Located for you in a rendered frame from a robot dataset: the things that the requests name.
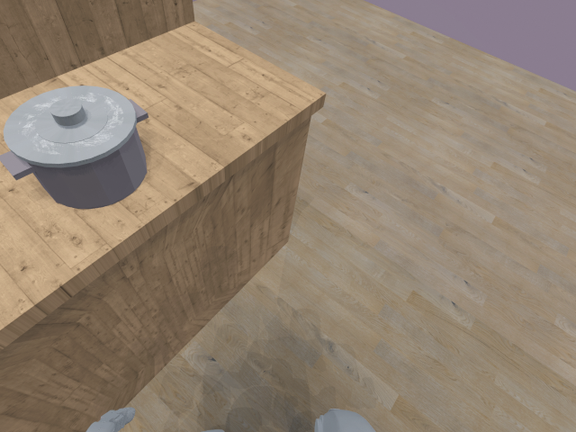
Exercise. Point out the right robot thigh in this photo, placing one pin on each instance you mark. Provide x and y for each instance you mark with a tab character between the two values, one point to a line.
340	420

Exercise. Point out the knob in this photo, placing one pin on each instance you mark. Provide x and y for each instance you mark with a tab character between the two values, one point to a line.
67	112

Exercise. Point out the lid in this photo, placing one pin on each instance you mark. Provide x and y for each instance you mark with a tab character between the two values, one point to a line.
32	134

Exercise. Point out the pot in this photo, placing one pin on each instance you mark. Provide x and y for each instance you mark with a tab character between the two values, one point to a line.
94	185

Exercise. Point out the robot left hand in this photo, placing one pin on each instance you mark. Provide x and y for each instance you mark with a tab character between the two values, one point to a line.
113	420

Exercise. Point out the table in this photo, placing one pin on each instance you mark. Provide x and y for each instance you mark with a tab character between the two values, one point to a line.
94	303

